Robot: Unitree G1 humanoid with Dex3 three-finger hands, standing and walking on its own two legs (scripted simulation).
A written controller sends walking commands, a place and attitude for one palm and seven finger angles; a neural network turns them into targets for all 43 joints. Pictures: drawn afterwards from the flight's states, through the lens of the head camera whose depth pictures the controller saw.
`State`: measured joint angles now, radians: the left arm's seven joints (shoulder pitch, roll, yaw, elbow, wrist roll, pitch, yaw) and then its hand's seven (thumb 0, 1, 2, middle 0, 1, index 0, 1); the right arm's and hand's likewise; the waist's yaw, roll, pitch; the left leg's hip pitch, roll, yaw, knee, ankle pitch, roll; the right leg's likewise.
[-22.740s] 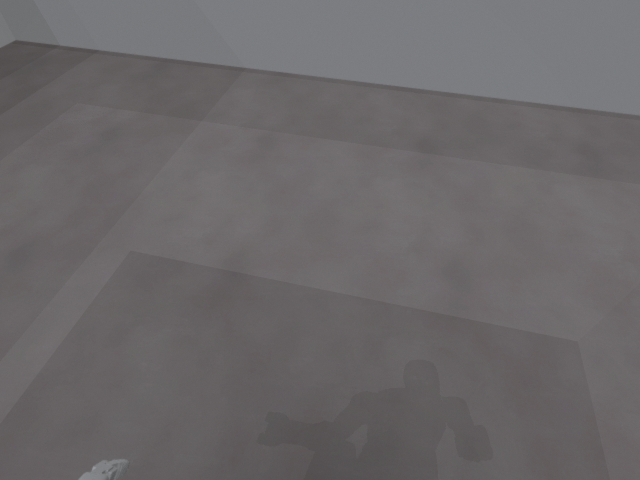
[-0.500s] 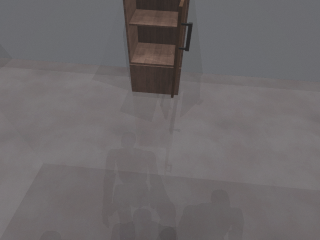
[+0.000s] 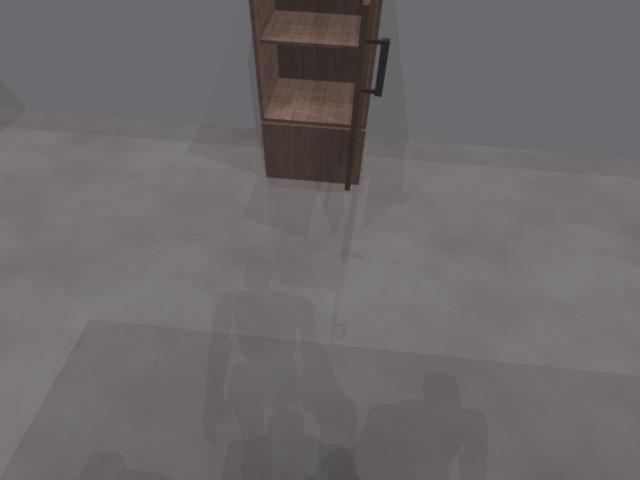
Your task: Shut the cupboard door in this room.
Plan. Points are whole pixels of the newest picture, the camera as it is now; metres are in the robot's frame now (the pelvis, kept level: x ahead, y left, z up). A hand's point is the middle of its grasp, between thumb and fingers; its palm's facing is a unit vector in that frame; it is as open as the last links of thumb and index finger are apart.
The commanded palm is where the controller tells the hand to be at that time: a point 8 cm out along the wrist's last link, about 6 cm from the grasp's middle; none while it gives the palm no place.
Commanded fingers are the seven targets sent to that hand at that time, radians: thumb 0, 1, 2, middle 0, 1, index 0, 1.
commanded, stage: look at it before walking up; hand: left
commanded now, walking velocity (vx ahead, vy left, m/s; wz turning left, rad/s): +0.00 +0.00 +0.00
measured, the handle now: (374, 67) +1.14 -0.09 -0.01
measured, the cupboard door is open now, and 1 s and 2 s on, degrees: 86 86 86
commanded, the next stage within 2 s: walk around to get in front in 0.20 s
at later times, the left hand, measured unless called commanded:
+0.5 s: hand out of the picture +0.00 +0.18 -0.18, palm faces -0.02 -0.98 -0.21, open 7.4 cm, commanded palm none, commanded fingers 0.00 0.90 0.90 -0.20 -0.30 -0.20 -0.30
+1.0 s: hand out of the picture +0.07 +0.14 -0.16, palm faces -0.23 -0.94 -0.26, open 7.4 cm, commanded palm none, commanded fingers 0.00 0.90 0.90 -0.20 -0.30 -0.20 -0.30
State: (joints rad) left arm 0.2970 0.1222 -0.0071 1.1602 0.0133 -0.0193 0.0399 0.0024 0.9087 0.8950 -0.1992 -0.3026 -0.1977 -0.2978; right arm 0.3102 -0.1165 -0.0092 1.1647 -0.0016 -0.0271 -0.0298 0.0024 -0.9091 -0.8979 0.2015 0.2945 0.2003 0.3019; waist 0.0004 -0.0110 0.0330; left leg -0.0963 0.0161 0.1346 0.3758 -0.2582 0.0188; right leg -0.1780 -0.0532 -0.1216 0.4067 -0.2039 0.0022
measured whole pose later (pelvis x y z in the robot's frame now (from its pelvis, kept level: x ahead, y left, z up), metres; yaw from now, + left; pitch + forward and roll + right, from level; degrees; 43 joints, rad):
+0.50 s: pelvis -0.01 +0.00 -0.01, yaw -4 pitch -1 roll +1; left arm 0.26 0.17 0.03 1.11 0.02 0.02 0.02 0.00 0.91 0.90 -0.20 -0.30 -0.20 -0.30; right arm 0.23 -0.16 -0.03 1.11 -0.01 0.00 -0.04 0.00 -0.91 -0.90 0.20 0.29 0.20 0.30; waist 0.01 -0.01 0.06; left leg -0.14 0.04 0.19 0.46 -0.30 0.02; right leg -0.25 -0.04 -0.06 0.50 -0.22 0.00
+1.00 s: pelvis -0.02 -0.04 +0.00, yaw -18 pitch +1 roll +2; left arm 0.23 0.19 0.05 0.95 0.02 0.02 0.00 0.00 0.90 0.89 -0.20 -0.30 -0.20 -0.30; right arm 0.05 -0.26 -0.07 0.94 -0.01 0.05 -0.02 0.00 -0.91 -0.90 0.20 0.29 0.20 0.30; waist 0.04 0.01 0.11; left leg -0.49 0.07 -0.02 1.10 -0.36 -0.08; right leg -0.30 0.06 0.04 0.47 -0.20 -0.08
